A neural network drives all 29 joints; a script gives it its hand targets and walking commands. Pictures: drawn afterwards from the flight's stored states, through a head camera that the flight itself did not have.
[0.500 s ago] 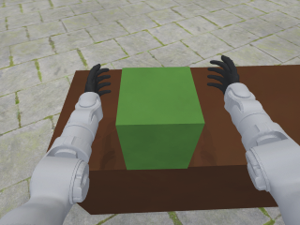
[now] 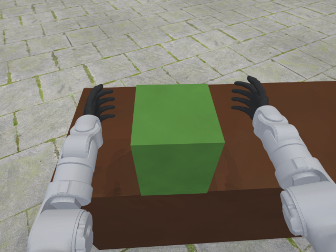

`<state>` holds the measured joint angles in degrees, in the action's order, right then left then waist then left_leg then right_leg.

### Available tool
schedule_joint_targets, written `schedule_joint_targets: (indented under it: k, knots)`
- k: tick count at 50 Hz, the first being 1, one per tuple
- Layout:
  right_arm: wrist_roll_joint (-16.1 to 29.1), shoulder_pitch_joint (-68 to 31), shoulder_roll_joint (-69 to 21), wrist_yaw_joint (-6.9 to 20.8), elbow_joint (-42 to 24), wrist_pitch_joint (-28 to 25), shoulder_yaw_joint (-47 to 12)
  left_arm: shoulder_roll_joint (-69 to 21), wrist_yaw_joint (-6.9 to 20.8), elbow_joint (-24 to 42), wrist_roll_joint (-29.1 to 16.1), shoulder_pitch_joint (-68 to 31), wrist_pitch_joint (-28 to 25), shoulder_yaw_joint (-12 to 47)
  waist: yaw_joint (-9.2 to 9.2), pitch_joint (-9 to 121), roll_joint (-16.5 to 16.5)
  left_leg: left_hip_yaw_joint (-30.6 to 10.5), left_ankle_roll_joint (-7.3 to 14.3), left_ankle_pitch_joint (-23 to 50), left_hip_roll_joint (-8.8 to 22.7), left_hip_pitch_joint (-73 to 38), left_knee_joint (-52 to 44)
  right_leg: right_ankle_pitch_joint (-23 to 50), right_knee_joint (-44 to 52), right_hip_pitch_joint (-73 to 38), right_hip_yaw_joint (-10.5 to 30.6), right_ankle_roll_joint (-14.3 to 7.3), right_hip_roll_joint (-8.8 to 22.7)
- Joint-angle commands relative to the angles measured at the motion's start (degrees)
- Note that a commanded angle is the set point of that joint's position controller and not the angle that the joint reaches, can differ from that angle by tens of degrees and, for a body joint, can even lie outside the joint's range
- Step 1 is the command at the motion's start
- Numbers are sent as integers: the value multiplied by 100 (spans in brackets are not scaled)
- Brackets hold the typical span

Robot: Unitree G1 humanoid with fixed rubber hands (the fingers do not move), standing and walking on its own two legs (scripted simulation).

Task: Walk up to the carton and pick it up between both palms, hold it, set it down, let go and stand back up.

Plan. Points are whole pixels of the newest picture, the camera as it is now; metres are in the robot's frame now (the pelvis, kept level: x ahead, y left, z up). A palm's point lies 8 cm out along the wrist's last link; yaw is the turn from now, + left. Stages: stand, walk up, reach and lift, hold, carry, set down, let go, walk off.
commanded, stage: set down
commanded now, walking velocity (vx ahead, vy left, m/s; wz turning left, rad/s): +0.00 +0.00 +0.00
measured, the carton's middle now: (173, 141) +0.44 +0.03 +0.01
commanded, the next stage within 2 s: none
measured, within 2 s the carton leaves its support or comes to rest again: neither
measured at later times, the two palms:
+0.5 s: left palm (99, 156) +0.33 +0.20 +0.07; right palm (262, 153) +0.36 -0.19 +0.07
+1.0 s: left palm (97, 187) +0.28 +0.20 +0.02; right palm (271, 193) +0.29 -0.21 +0.02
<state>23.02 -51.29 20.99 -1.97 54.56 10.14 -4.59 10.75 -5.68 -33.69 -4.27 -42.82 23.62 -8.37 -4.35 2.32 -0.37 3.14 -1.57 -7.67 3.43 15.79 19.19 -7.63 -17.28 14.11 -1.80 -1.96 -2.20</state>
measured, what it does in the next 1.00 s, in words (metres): stands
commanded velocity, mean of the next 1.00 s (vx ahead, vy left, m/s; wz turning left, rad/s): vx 0.00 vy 0.00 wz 0.00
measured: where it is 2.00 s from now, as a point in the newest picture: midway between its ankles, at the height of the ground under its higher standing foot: outside the picture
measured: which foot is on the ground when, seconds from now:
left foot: down 0.00-1.00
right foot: down 0.00-1.00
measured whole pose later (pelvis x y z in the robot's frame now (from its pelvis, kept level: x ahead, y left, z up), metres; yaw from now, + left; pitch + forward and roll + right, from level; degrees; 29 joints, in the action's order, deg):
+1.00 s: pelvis +0.01 +0.01 +0.00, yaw -1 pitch +1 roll +0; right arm 15.7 -3.0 16.0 4.0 28.2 -9.7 -1.6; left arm 4.0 -8.7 -15.9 -2.1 -0.6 0.8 -1.8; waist -2.8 0.7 -1.8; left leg 4.0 -0.9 -8.7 1.9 9.2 17.2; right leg -9.8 -18.7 9.7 0.9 -1.3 -1.4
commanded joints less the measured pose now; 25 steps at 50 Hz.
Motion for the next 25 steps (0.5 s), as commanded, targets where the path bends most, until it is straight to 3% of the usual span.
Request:
schedule_joint_targets:
  k: [1,2,3,5,6,7,9,10,13,18,20,22,24,25]
  knots:
    - [-224,-1346,687,-8,-1373,-409,381,429,73,1635,153,-1080,-255,-170,152,2586,-101,3,1,1710,-356,-1231,84,1729,-61,-1193,118,446,-161]
    - [-279,-1207,598,-10,-1684,-481,404,411,63,1947,186,-911,-316,-250,138,2671,-134,10,5,1785,-376,-1258,86,1804,-63,-1254,122,444,-161]
    - [-330,-1010,586,-2,-1944,-571,542,291,55,2256,151,-707,-384,-160,237,2788,-9,-18,-41,1926,-371,-1375,141,1938,-88,-1210,107,415,-161]
    - [-407,-632,550,4,-2446,-751,581,270,31,2575,204,-273,-466,-208,181,2745,19,3,-40,2085,-404,-1488,174,2123,-109,-1222,105,433,-169]
    - [-517,-583,587,-4,-2630,-832,733,234,34,2699,174,-234,-533,-101,310,2716,58,-12,-41,1931,-406,-1429,188,2022,-121,-1166,124,412,-148]
    - [-575,-490,515,5,-3030,-919,745,244,6,2964,128,-121,-616,-126,217,2886,11,11,-33,1942,-413,-1459,204,2074,-150,-1178,114,422,-157]
    - [-587,-274,476,25,-3390,-1002,756,272,-46,3319,7,-55,-796,-23,216,2959,-25,-6,-12,1822,-419,-1340,152,2027,-164,-1164,146,416,-123]
    - [-550,107,416,67,-3302,-1021,707,194,-88,3308,57,329,-847,-14,163,2866,44,-28,-47,1992,-388,-1488,162,2066,-186,-1068,148,378,-150]
    - [-666,-91,527,153,-3634,-1032,951,185,-182,3303,-121,114,-913,141,134,2754,53,-41,-8,1345,-345,-1442,91,924,-70,-455,128,290,-148]
    - [-768,336,293,309,-3290,-864,759,47,-264,2554,-213,396,-1001,155,-64,2442,-398,-31,231,562,-304,-985,-94,24,28,-320,335,231,-38]
    - [-755,485,267,342,-2961,-889,790,-71,-276,2393,-103,449,-1059,183,-12,2292,-208,-39,202,569,-296,-1026,-126,-86,46,-267,376,172,-14]
    - [-711,896,297,341,-2773,-998,713,-164,-248,2353,50,867,-1125,137,-8,2212,-207,-25,158,944,-325,-1222,-83,265,62,-454,373,172,-52]
    - [-781,970,298,291,-2779,-1110,741,-194,-194,2325,138,1010,-1177,127,106,2108,-275,-9,166,864,-350,-1212,-84,425,58,-579,377,215,-24]
    - [-735,1226,240,286,-2669,-1168,697,-189,-184,2395,237,1255,-1224,58,52,1993,-256,-18,172,956,-374,-1261,-110,567,47,-665,387,235,-35]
